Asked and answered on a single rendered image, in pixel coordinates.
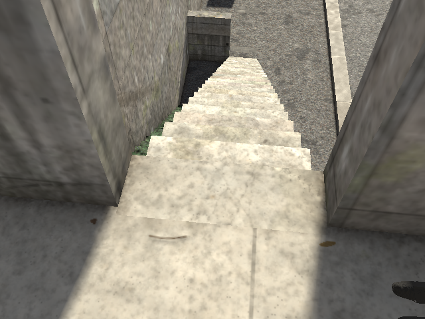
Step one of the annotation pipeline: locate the right robot hand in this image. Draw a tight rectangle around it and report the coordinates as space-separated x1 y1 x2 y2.
392 281 425 319

